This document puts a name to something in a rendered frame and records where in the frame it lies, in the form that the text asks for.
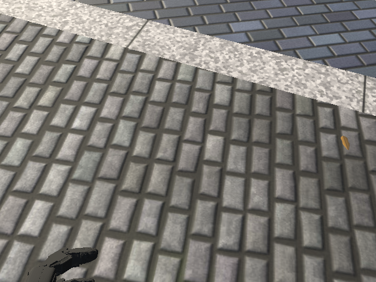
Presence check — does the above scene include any robot left hand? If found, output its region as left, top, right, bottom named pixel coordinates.
left=26, top=247, right=98, bottom=282

